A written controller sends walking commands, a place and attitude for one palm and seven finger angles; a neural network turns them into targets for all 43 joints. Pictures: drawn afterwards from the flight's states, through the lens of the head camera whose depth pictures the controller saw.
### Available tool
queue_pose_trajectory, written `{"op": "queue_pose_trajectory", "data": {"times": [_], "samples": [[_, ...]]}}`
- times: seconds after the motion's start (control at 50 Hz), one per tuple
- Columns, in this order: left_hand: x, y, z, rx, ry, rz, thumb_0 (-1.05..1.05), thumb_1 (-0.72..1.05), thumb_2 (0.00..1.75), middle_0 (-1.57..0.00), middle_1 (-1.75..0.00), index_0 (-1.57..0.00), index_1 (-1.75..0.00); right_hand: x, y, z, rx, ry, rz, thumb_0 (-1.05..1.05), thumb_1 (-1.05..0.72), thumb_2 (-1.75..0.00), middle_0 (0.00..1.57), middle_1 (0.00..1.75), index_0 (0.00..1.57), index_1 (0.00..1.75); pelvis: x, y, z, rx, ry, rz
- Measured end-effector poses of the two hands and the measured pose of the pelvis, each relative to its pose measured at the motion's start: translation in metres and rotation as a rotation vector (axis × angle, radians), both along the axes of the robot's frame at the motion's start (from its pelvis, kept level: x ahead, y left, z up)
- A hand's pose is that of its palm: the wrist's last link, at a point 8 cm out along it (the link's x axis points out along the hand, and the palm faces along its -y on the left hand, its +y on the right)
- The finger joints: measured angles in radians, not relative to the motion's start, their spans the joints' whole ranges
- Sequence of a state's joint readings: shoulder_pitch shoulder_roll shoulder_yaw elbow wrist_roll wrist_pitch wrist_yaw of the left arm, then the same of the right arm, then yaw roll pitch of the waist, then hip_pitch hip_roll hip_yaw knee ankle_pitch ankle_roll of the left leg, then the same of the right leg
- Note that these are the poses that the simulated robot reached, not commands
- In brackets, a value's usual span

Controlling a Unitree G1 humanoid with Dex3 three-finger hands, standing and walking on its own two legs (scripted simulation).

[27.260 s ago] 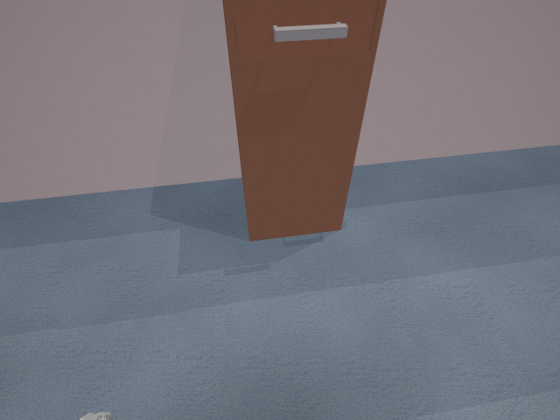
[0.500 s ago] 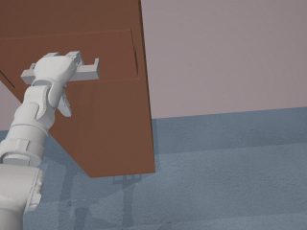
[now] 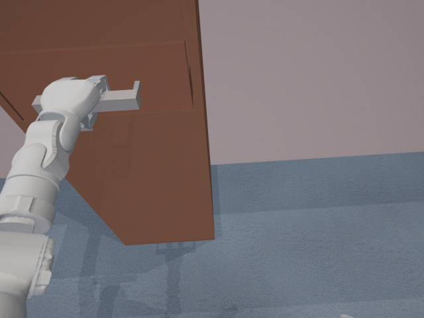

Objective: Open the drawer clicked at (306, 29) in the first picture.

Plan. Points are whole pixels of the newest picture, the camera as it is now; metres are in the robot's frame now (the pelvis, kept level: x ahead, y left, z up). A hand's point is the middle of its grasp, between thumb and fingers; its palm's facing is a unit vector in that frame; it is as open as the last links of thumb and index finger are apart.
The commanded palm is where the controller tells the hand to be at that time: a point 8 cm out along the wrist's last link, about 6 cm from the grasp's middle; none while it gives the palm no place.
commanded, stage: close the thumb around the handle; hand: left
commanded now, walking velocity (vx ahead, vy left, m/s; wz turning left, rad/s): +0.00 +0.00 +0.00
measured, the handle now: (91, 95) +0.50 +0.26 +0.16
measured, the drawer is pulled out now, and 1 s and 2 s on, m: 0.00 0.03 0.10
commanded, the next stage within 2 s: pull the drawer open in 0.06 s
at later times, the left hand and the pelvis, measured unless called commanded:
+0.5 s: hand (85, 125) +0.44 +0.26 +0.13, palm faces +0.03 -0.03 -1.00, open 6.1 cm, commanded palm +0.38 +0.26 +0.20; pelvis +0.01 +0.01 +0.00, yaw -2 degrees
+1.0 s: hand (81, 132) +0.41 +0.25 +0.14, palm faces -0.02 -0.02 -1.00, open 6.1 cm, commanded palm +0.40 +0.26 +0.20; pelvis +0.01 +0.00 +0.00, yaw +1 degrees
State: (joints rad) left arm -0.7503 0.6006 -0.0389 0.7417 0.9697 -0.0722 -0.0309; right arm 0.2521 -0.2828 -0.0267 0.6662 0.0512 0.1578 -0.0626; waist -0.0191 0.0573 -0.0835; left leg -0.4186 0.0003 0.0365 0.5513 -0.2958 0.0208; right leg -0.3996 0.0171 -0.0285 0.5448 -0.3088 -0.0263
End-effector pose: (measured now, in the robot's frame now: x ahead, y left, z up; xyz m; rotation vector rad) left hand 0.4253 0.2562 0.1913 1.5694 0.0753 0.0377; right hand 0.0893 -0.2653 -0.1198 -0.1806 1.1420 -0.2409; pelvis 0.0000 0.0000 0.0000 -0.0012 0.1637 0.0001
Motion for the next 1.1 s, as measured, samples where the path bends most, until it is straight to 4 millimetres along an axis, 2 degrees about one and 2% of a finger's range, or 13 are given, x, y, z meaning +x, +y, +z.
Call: {"op": "queue_pose_trajectory", "data": {"times": [0.34,0.44,0.54,0.68,0.78,0.86,0.98,1.1], "samples": [[-0.002,0.001,-0.002,-0.012,-0.018,-0.01,0.0,0.65,0.78,-0.34,-1.35,-0.35,-1.35,-0.004,0.009,0.0,0.023,-0.008,-0.019,0.01,-0.9,-0.9,0.2,0.3,0.21,0.3,0.001,0.006,0.0,-0.001,-0.001,-0.019],[-0.007,0.001,-0.004,-0.018,-0.039,-0.012,0.0,0.66,0.78,-0.32,-1.35,-0.34,-1.35,0.0,0.012,0.001,0.036,-0.015,-0.023,0.01,-0.9,-0.9,0.2,0.3,0.21,0.3,0.005,0.009,0.001,-0.002,-0.001,-0.028],[-0.016,0.0,-0.005,-0.031,-0.06,-0.012,0.01,0.67,0.78,-0.29,-1.35,-0.34,-1.35,0.015,0.016,0.003,0.05,-0.037,-0.006,0.01,-0.9,-0.9,0.2,0.3,0.2,0.3,0.012,0.012,0.002,-0.003,-0.004,-0.03],[-0.033,-0.001,-0.005,-0.044,-0.07,-0.013,0.02,0.68,0.78,-0.28,-1.35,-0.34,-1.35,0.052,0.025,0.008,0.068,-0.104,0.05,0.01,-0.9,-0.9,0.2,0.3,0.2,0.3,0.019,0.015,0.004,-0.002,-0.014,-0.022],[-0.033,-0.001,-0.004,-0.031,-0.054,-0.004,0.01,0.66,0.78,-0.31,-1.35,-0.36,-1.35,0.077,0.032,0.009,0.058,-0.124,0.112,0.01,-0.9,-0.9,0.2,0.3,0.2,0.3,0.018,0.013,0.003,-0.003,-0.022,0.007],[-0.032,-0.002,-0.002,-0.018,-0.032,0.008,0.0,0.64,0.78,-0.34,-1.35,-0.37,-1.35,0.087,0.036,0.012,0.059,-0.15,0.133,0.01,-0.9,-0.9,0.2,0.3,0.2,0.3,0.015,0.01,0.003,-0.002,-0.027,0.017],[-0.031,-0.002,0.0,-0.016,-0.008,0.013,0.0,0.64,0.76,-0.36,-1.35,-0.38,-1.35,0.081,0.034,0.013,0.059,-0.156,0.128,0.01,-0.9,-0.9,0.2,0.3,0.21,0.3,0.011,0.005,0.003,0.0,-0.036,0.02],[-0.03,-0.002,0.0,-0.015,-0.001,0.009,0.0,0.64,0.76,-0.36,-1.35,-0.38,-1.35,0.054,0.022,0.008,0.044,-0.104,0.095,0.01,-0.9,-0.9,0.2,0.3,0.21,0.3,0.005,0.001,0.003,0.001,-0.039,0.014]]}}
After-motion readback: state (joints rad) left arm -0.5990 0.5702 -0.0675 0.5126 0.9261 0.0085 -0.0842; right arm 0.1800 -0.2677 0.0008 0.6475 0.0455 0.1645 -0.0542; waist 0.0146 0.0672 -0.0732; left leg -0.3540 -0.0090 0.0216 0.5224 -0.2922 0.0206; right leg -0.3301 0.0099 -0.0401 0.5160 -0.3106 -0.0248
